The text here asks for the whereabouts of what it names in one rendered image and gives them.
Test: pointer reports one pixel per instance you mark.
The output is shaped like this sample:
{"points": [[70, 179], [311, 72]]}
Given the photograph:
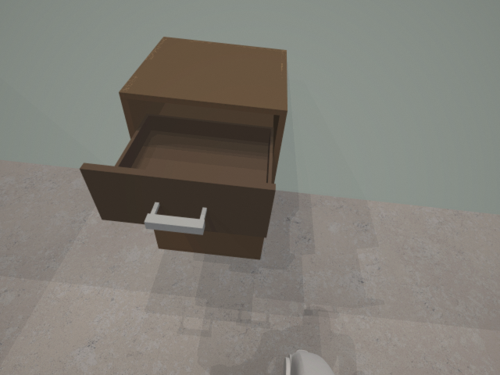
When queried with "handle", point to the handle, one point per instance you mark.
{"points": [[175, 223]]}

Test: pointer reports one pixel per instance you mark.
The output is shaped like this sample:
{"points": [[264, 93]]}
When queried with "cabinet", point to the cabinet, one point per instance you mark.
{"points": [[214, 81]]}

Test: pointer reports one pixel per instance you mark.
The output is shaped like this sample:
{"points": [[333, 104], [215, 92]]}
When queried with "robot right thigh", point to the robot right thigh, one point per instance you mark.
{"points": [[306, 363]]}

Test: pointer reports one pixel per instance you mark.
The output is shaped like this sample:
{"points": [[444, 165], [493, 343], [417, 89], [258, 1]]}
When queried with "drawer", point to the drawer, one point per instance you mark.
{"points": [[186, 164]]}

